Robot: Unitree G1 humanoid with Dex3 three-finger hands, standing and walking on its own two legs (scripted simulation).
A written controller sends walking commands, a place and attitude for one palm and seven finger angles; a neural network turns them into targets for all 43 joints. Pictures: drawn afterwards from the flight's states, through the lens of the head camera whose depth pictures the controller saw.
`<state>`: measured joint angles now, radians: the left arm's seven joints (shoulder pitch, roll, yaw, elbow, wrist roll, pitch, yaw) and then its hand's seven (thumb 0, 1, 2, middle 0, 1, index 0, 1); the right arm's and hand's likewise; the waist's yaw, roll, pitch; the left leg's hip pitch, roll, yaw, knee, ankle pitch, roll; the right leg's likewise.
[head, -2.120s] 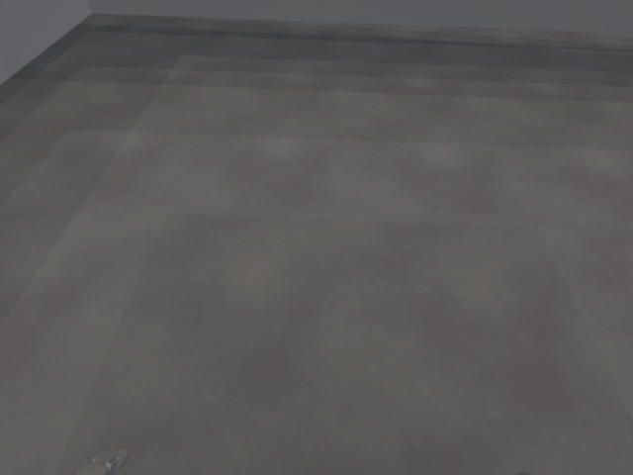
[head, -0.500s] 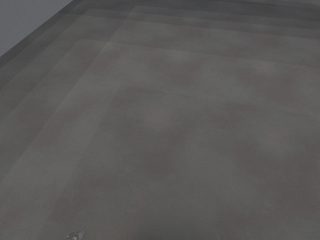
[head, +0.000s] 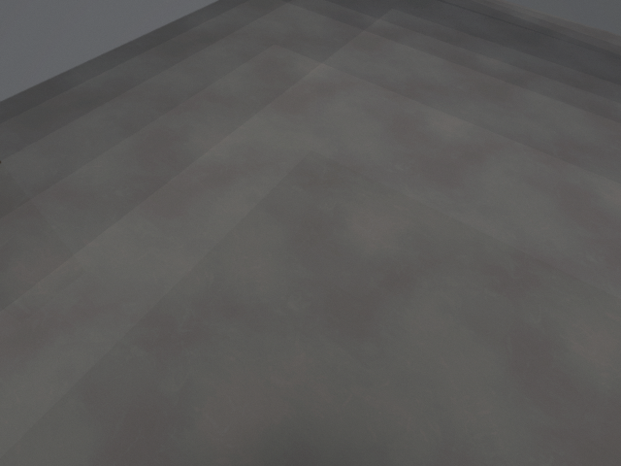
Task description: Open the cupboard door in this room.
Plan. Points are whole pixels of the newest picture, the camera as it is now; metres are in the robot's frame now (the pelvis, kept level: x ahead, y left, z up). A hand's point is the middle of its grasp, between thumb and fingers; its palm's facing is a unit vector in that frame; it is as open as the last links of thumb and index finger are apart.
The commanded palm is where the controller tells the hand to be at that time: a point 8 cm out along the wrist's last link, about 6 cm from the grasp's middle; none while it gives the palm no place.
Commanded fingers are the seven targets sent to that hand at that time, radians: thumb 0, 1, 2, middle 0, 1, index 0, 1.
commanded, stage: turn or walk to find it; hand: left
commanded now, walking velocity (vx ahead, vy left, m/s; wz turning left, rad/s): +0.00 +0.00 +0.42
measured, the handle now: out of the picture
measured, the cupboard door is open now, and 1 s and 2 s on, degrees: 0 0 0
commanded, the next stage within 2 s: stand and wait in 1.40 s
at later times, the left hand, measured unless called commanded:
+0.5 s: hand out of the picture +0.07 +0.19 -0.13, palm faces +0.19 -0.94 -0.28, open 7.4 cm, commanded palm none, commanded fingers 0.00 0.90 0.90 -0.20 -0.30 -0.20 -0.30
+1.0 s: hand out of the picture -0.13 +0.18 -0.18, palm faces +0.48 -0.85 -0.21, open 7.4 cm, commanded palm none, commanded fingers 0.00 0.90 0.90 -0.20 -0.30 -0.20 -0.30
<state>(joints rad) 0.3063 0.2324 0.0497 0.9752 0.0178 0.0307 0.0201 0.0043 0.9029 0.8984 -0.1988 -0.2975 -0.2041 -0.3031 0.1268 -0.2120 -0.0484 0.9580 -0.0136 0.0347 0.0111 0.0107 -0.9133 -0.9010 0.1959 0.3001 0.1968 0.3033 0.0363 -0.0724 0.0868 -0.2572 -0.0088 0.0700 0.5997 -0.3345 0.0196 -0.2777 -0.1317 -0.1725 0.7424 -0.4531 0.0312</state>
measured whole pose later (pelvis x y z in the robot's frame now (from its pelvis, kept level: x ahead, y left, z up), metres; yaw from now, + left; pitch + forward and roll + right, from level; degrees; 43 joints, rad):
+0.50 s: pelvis -0.02 -0.03 +0.01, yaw +10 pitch -1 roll +1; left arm 0.15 0.19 0.05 0.89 0.01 0.02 0.02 0.00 0.91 0.90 -0.19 -0.30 -0.20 -0.30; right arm 0.26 -0.23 -0.07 0.98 -0.02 0.05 0.00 0.01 -0.91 -0.90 0.20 0.30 0.20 0.30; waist -0.03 0.05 0.05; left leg -0.32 -0.06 -0.09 0.64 -0.34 0.00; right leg -0.26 -0.02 -0.07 0.58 -0.29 -0.01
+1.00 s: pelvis -0.05 +0.00 +0.00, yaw +25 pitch +0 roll +0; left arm 0.29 0.24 0.07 0.99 0.02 0.05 0.02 0.00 0.91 0.90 -0.20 -0.30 -0.20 -0.30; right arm 0.16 -0.20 -0.05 0.97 -0.02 0.03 0.01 0.01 -0.91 -0.90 0.20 0.30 0.20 0.30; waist 0.04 -0.07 0.07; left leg -0.25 0.01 0.08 0.62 -0.36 0.03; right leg -0.33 -0.15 -0.21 0.76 -0.45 0.05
